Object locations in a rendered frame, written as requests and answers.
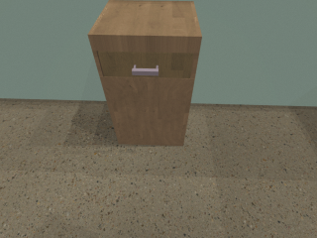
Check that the cabinet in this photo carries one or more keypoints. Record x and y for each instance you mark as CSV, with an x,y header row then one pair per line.
x,y
148,110

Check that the drawer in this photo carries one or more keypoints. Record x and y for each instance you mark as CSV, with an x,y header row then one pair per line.
x,y
170,65

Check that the handle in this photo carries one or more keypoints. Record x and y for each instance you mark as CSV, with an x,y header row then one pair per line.
x,y
145,71

